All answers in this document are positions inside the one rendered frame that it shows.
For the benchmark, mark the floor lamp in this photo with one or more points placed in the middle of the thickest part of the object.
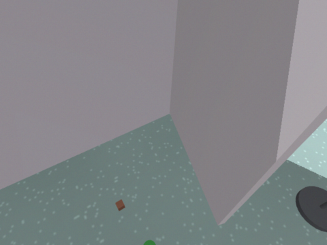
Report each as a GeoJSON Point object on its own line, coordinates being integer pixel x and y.
{"type": "Point", "coordinates": [311, 203]}

